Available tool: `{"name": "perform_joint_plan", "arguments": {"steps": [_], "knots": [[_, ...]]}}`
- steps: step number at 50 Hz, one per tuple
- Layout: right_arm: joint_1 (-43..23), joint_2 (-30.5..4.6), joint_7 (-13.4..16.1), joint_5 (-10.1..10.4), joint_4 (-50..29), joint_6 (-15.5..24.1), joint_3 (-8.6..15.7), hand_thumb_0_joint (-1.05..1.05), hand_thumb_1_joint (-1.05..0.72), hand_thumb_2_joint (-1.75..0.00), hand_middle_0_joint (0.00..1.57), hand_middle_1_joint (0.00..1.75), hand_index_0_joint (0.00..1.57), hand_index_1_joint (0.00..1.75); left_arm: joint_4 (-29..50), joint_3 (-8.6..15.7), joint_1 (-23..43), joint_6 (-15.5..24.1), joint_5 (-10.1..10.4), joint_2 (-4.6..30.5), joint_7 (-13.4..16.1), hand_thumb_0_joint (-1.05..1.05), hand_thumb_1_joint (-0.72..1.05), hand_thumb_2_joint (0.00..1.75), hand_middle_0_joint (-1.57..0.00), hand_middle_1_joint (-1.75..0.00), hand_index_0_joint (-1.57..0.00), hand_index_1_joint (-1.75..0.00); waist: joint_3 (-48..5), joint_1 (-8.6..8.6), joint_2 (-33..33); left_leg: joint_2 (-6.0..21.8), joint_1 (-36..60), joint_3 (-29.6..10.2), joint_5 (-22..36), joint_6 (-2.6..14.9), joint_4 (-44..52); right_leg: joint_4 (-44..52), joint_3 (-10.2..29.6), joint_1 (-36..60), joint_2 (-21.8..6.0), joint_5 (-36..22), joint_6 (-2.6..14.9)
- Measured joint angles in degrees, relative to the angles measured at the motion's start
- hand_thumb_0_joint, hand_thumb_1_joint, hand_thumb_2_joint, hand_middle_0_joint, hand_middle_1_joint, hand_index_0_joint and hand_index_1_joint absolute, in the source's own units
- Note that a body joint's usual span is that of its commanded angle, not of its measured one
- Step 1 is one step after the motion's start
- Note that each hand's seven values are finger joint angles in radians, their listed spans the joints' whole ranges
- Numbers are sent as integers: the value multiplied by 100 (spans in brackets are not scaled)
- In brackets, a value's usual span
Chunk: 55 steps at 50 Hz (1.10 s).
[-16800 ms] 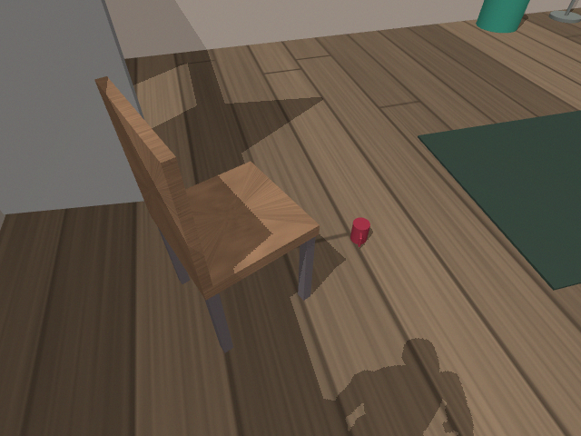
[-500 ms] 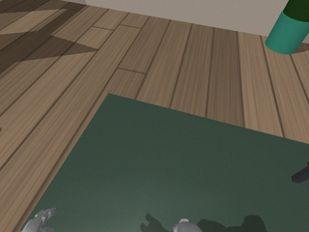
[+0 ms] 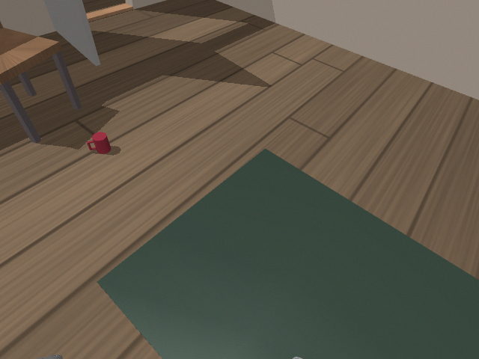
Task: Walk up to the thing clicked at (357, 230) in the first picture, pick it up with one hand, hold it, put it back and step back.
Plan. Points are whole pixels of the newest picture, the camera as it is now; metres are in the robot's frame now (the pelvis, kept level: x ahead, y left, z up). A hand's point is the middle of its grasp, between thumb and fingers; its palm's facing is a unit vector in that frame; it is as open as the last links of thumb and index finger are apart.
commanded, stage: walk up
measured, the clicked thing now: (98, 143) +1.28 +0.80 -0.70
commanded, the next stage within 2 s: none
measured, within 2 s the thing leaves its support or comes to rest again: neither
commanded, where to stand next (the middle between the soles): +0.10 -0.06 m, yaw +26 degrees
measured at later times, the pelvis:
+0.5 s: pelvis -0.01 -0.06 +0.01, yaw +17 degrees
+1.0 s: pelvis -0.01 -0.06 +0.01, yaw +24 degrees
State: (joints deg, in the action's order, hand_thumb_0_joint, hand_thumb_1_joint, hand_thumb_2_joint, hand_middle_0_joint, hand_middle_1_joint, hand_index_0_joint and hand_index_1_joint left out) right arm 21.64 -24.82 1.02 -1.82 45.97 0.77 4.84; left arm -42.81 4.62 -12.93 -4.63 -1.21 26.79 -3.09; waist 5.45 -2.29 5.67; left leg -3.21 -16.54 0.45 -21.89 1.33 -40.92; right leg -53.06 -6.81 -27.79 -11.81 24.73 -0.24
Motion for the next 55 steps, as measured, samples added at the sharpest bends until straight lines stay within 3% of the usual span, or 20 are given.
{"name": "perform_joint_plan", "arguments": {"steps": [4,7,12,17,19,21,24,28,33,36,39,43,49,55], "knots": [[90,182,98,28,59,54,-155,1,-90,-90,21,30,20,30,-243,-12,-16,-66,49,41,55,1,90,90,-20,-30,-20,-30,-11,199,142,-98,-29,-443,63,39,-3,-663,462,-215,508,51,-15],[70,200,135,66,16,103,-218,1,-90,-90,21,30,21,30,-257,-36,-15,12,83,-39,78,1,91,90,-20,-30,-20,-30,69,172,117,-131,-59,-670,145,28,56,-723,559,-271,629,-168,23],[-124,162,193,62,-182,186,-226,1,-90,-90,21,30,21,30,-276,-96,56,34,61,-169,112,1,90,90,-21,-30,-20,-30,188,141,-54,-202,-261,-980,162,-38,-80,-466,675,-90,740,-42,86],[-374,87,205,51,-403,176,-244,1,-90,-90,21,30,21,30,-198,-116,216,164,64,-220,163,1,90,90,-21,-30,-20,-30,233,117,-286,-256,-616,-1273,104,-179,-407,61,712,236,938,237,185],[-520,10,205,73,-427,136,-241,1,-90,-90,21,30,21,30,-210,-105,306,258,62,-311,193,1,90,90,-21,-30,-20,-30,296,112,-544,-175,-720,-1453,34,-238,-618,370,597,410,1093,26,87],[-667,-36,218,142,-344,41,-219,1,-90,-90,21,30,21,30,-205,-158,331,375,26,-462,200,1,90,90,-21,-30,-20,-30,331,126,-913,-53,-802,-1676,123,-100,-896,577,326,594,1255,-135,27],[-800,165,252,121,-161,-21,-302,1,-90,-90,21,30,20,30,-180,-200,226,450,7,-395,143,1,90,90,-21,-30,-20,-30,220,15,-544,-233,-1134,-892,-800,-87,-1906,669,418,708,897,-174,96],[-732,32,93,87,-91,69,-263,1,-90,-90,21,30,20,30,-247,-226,127,507,-31,-514,178,1,90,90,-21,-30,-21,-30,114,-39,-528,-91,-1309,-425,-496,-6,-2189,1304,285,1041,604,-485,97],[-655,-53,-49,95,134,115,-167,1,-90,-90,21,30,20,30,-243,-198,-162,515,-105,-364,97,1,90,90,-21,-30,-21,-30,32,-126,-570,215,-910,-175,-241,-101,-915,1583,109,1144,562,-618,102],[-545,-15,-56,98,316,158,-150,1,-90,-90,21,30,20,30,-243,-151,-294,432,-61,-184,73,1,90,90,-21,-30,-21,-30,-21,-138,-474,215,-371,-3,317,-127,195,1255,-16,1060,478,-412,34],[-528,68,22,31,475,209,-117,1,-90,-90,21,30,20,30,-361,-114,-363,318,8,-94,120,1,90,90,-21,-30,-20,-30,-28,-99,-315,45,-132,28,641,23,456,556,57,828,375,48,-3],[-580,285,31,40,501,234,-291,1,-90,-90,21,30,20,30,-632,-150,-381,163,71,-158,160,1,90,90,-20,-30,-20,-30,-42,11,-152,27,-194,-36,492,119,212,15,466,573,663,556,65],[-783,382,16,76,514,230,-412,1,-90,-90,21,30,21,30,-876,-225,-309,201,89,-319,122,1,90,90,-21,-30,-20,-30,-62,101,-124,61,-306,-149,526,44,165,470,665,624,654,256,100],[-1005,301,-13,124,714,10,-383,1,-90,-90,21,30,21,30,-1151,-287,-231,330,28,-542,136,1,90,90,-21,-30,-20,-30,-170,134,-664,342,-366,-544,298,-53,35,1160,297,987,947,-462,-170]]}}
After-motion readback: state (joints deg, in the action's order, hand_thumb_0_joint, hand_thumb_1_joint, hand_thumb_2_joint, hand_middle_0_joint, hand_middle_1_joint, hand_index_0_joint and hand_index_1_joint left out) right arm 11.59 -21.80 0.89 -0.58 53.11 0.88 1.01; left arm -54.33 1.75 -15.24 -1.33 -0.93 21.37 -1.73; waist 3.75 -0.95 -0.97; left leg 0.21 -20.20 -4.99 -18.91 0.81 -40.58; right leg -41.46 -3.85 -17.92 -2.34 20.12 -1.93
